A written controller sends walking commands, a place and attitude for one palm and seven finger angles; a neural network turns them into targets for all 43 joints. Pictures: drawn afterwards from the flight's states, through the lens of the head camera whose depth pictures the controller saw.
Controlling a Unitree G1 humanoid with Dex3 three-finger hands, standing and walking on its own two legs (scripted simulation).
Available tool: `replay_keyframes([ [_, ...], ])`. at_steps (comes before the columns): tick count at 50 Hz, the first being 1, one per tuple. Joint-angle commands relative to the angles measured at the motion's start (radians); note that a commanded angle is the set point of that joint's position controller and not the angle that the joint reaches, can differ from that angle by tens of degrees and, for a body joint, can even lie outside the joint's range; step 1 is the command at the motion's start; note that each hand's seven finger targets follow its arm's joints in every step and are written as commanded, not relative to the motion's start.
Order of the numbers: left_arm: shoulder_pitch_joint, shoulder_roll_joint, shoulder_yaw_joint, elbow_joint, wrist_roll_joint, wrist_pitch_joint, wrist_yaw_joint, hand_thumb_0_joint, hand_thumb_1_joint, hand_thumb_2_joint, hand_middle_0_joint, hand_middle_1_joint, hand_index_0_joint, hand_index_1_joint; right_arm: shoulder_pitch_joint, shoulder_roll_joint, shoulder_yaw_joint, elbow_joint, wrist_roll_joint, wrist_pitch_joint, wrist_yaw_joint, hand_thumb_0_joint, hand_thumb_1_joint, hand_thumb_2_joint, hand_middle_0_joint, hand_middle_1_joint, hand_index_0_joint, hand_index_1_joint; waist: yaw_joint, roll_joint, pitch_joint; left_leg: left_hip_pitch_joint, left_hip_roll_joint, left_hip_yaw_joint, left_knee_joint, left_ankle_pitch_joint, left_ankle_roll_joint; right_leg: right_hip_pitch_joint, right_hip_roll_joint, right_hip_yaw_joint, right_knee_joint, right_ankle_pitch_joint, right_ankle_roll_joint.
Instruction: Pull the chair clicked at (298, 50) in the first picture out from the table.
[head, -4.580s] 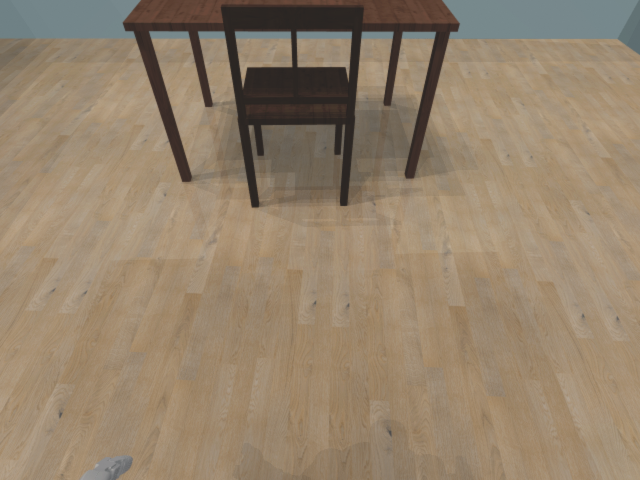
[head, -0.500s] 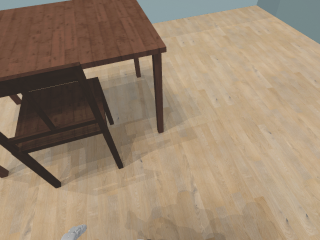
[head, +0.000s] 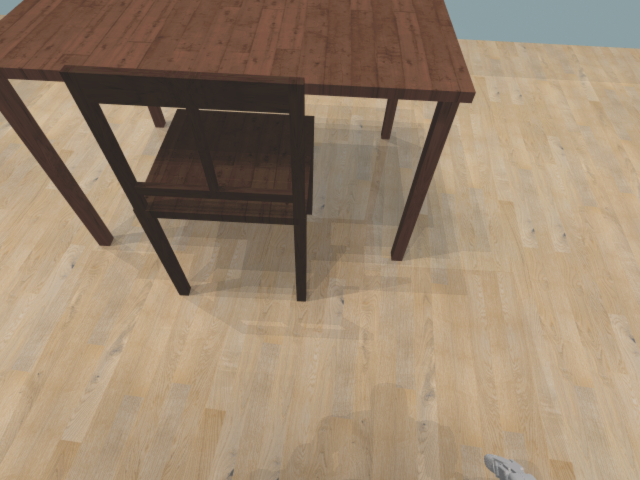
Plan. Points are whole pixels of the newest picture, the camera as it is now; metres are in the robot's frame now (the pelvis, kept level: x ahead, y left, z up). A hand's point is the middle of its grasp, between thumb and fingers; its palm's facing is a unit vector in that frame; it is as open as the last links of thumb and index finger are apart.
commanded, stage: take the last steps up to it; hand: left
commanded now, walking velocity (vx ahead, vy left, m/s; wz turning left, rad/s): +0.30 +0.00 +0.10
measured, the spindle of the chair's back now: (203, 151) +0.72 +0.32 -0.10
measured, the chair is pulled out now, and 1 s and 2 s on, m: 0.00 0.00 0.00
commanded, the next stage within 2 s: come to a stop and stand still in 0.92 s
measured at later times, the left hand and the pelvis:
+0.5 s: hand (218, 464) +0.15 +0.15 -0.15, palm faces +0.05 -0.97 -0.23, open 7.3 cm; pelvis +0.08 -0.03 +0.00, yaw +2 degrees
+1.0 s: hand (222, 464) +0.15 +0.15 -0.18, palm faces +0.16 -0.98 -0.12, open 7.3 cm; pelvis +0.24 +0.02 +0.00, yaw +3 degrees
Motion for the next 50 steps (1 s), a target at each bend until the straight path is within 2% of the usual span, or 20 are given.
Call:
replay_keyframes([
  [1,-0.079,0.092,0.011,-0.118,0.010,-0.016,-0.006,0.000,0.900,0.900,-0.200,-0.300,-0.200,-0.300,0.190,-0.233,-0.047,-0.012,-0.012,-0.020,-0.026,0.000,-0.900,-0.900,0.200,0.300,0.200,0.300,-0.095,0.202,-0.140,0.260,0.388,-0.370,-0.260,0.371,0.237,-0.312,0.030,0.146,0.382,-0.215,0.008],
  [2,-0.090,0.088,0.014,-0.089,0.016,-0.016,-0.011,0.000,0.900,0.900,-0.200,-0.300,-0.200,-0.300,0.179,-0.186,-0.034,0.001,-0.012,-0.032,-0.035,0.000,-0.900,-0.900,0.200,0.300,0.200,0.300,-0.091,0.261,-0.121,0.250,0.317,-0.341,-0.279,0.318,0.206,-0.338,0.034,0.173,0.410,-0.156,0.011],
  [5,-0.050,0.090,0.011,-0.035,0.012,-0.025,-0.032,0.000,0.900,0.900,-0.200,-0.300,-0.200,-0.300,0.131,-0.117,-0.013,0.000,-0.005,-0.051,-0.038,0.000,-0.900,-0.900,0.200,0.300,0.200,0.300,-0.049,0.231,-0.039,0.163,0.225,-0.230,-0.314,0.264,0.173,-0.302,0.039,0.176,0.435,0.001,0.006],
  [8,-0.039,0.075,0.004,-0.014,0.015,-0.028,-0.037,0.000,0.900,0.900,-0.200,-0.300,-0.200,-0.300,0.186,-0.109,-0.014,0.022,-0.002,-0.066,-0.038,0.000,-0.900,-0.900,0.200,0.300,0.200,0.300,-0.049,0.146,-0.020,0.155,0.213,-0.218,-0.354,0.195,0.183,-0.285,0.044,0.163,0.370,0.044,0.008],
  [16,-0.147,0.046,0.001,-0.049,0.008,-0.046,-0.045,0.000,0.900,0.900,-0.200,-0.300,-0.200,-0.300,0.258,-0.117,-0.027,0.076,-0.014,-0.076,-0.034,0.000,-0.900,-0.900,0.200,0.300,0.200,0.300,-0.069,0.142,0.032,0.131,0.251,-0.217,-0.344,0.167,0.198,-0.175,0.055,0.127,0.027,0.033,-0.002],
  [19,-0.027,0.043,0.012,-0.001,0.010,-0.059,-0.046,0.000,0.900,0.900,-0.200,-0.300,-0.200,-0.300,0.238,-0.108,-0.023,0.092,-0.012,-0.074,-0.035,0.000,-0.900,-0.900,0.200,0.300,0.200,0.300,-0.008,0.112,-0.013,0.023,0.199,-0.154,-0.211,0.115,0.143,0.081,0.103,0.092,-0.146,0.157,-0.018],
  [20,0.067,0.082,0.023,0.029,0.014,-0.069,-0.041,0.000,0.900,0.900,-0.200,-0.300,-0.200,-0.300,0.239,-0.083,-0.016,0.098,-0.005,-0.077,-0.032,0.000,-0.900,-0.900,0.200,0.300,0.200,0.300,0.036,0.017,-0.048,-0.068,0.140,-0.106,-0.063,0.076,0.108,0.243,0.076,0.147,-0.213,0.154,-0.034],
  [21,0.180,0.177,0.041,0.060,0.022,-0.086,-0.031,0.000,0.900,0.900,-0.200,-0.300,-0.200,-0.300,0.252,-0.027,-0.005,0.083,0.006,-0.083,-0.022,0.000,-0.900,-0.900,0.200,0.300,0.200,0.300,0.078,-0.234,-0.121,-0.253,0.026,0.012,0.231,-0.083,0.052,0.421,-0.145,0.449,-0.335,0.012,-0.113],
  [22,0.253,0.232,0.051,0.071,0.007,-0.081,-0.022,0.000,0.900,0.900,-0.200,-0.300,-0.200,-0.300,0.212,-0.033,-0.005,0.044,0.004,-0.081,-0.019,0.000,-0.900,-0.900,0.200,0.300,0.200,0.300,0.099,-0.307,-0.124,-0.366,-0.013,0.000,0.455,-0.284,0.048,0.410,-0.290,0.697,-0.482,-0.076,-0.190],
  [24,0.130,0.171,0.041,0.055,0.000,-0.085,-0.014,0.000,0.900,0.900,-0.200,-0.300,-0.200,-0.300,0.166,-0.055,-0.023,0.065,-0.002,-0.075,-0.010,0.000,-0.900,-0.900,0.200,0.300,0.200,0.300,0.056,-0.196,-0.018,-0.406,0.061,-0.088,0.612,-0.111,0.062,0.225,-0.250,0.632,-0.544,-0.235,-0.195],
  [26,0.025,0.101,0.022,0.026,0.001,-0.090,-0.008,0.000,0.900,0.900,-0.200,-0.300,-0.200,-0.300,0.206,-0.030,-0.024,0.094,-0.007,-0.064,-0.004,0.000,-0.900,-0.900,0.200,0.300,0.200,0.300,-0.010,-0.042,0.005,-0.344,0.098,-0.085,0.609,0.008,0.045,0.120,-0.199,0.461,-0.533,-0.091,-0.179],
  [29,0.036,0.041,0.003,0.040,0.002,-0.106,-0.008,0.000,0.900,0.900,-0.200,-0.300,-0.200,-0.300,0.268,0.019,-0.016,0.126,-0.013,-0.048,-0.001,0.000,-0.900,-0.900,0.200,0.300,0.200,0.300,-0.048,-0.064,0.008,-0.307,0.098,-0.047,0.555,0.109,0.015,0.080,-0.122,0.271,-0.531,0.155,-0.151],
  [37,0.137,0.044,-0.002,0.098,0.006,-0.123,-0.003,0.000,0.900,0.900,-0.200,-0.300,-0.200,-0.300,0.129,0.029,-0.016,0.077,-0.009,-0.054,0.010,0.000,-0.900,-0.900,0.200,0.300,0.200,0.300,-0.022,-0.078,0.013,-0.401,0.102,-0.004,0.319,0.157,-0.002,0.228,-0.119,0.209,-0.501,0.433,-0.194],
  [43,0.159,0.059,0.005,0.128,0.014,-0.107,0.006,0.000,0.900,0.900,-0.200,-0.300,-0.200,-0.300,0.057,0.047,-0.006,0.054,-0.005,-0.074,0.013,0.000,-0.900,-0.900,0.200,0.300,0.200,0.300,-0.004,-0.087,0.019,-0.238,0.058,0.043,0.098,0.102,0.028,0.234,-0.130,0.187,-0.398,0.580,-0.175],
  [45,0.139,0.058,0.008,0.132,0.008,-0.100,0.008,0.000,0.900,0.900,-0.200,-0.300,-0.200,-0.300,0.166,0.026,-0.008,0.085,-0.010,-0.083,0.000,0.000,-0.900,-0.900,0.200,0.300,0.200,0.300,-0.059,-0.077,-0.031,-0.056,0.015,0.070,-0.019,0.157,0.044,0.207,-0.087,0.139,-0.249,0.666,-0.145],
  [46,0.143,0.042,0.003,0.134,0.005,-0.097,0.007,0.000,0.900,0.900,-0.200,-0.300,-0.200,-0.300,0.272,-0.011,-0.018,0.120,-0.015,-0.090,-0.006,0.000,-0.900,-0.900,0.200,0.300,0.200,0.300,-0.097,-0.004,-0.096,0.118,0.020,0.051,-0.078,0.240,0.053,0.150,-0.047,0.117,-0.078,0.631,-0.118],
  [47,0.171,0.008,-0.002,0.120,-0.006,-0.094,0.004,0.000,0.900,0.900,-0.200,-0.300,-0.200,-0.300,0.383,-0.104,-0.035,0.135,-0.026,-0.099,-0.019,0.000,-0.900,-0.900,0.200,0.300,0.200,0.300,-0.129,0.170,-0.202,0.334,0.218,-0.177,-0.102,0.426,0.126,-0.031,0.051,0.058,0.154,0.333,-0.070],
  [48,0.178,-0.030,-0.014,0.098,-0.013,-0.096,-0.001,0.000,0.900,0.900,-0.200,-0.300,-0.200,-0.300,0.445,-0.174,-0.047,0.145,-0.013,-0.092,-0.030,0.000,-0.900,-0.900,0.200,0.300,0.200,0.300,-0.126,0.325,-0.271,0.445,0.421,-0.435,-0.196,0.619,0.239,-0.210,0.146,0.068,0.424,-0.216,-0.044],
  [49,0.142,-0.002,-0.005,0.090,-0.001,-0.090,0.006,0.000,0.900,0.900,-0.200,-0.300,-0.200,-0.300,0.406,-0.162,-0.042,0.138,-0.004,-0.079,-0.034,0.000,-0.900,-0.900,0.200,0.300,0.200,0.300,-0.114,0.209,-0.239,0.367,0.434,-0.404,-0.231,0.520,0.273,-0.233,0.111,0.154,0.534,-0.239,-0.068],
  [50,0.091,-0.013,-0.006,0.090,0.002,-0.085,0.005,0.000,0.900,0.900,-0.200,-0.300,-0.200,-0.300,0.343,-0.110,-0.034,0.131,-0.004,-0.086,-0.040,0.000,-0.900,-0.900,0.200,0.300,0.200,0.300,-0.101,0.177,-0.169,0.279,0.383,-0.339,-0.262,0.479,0.244,-0.272,0.079,0.173,0.569,-0.155,-0.065],
])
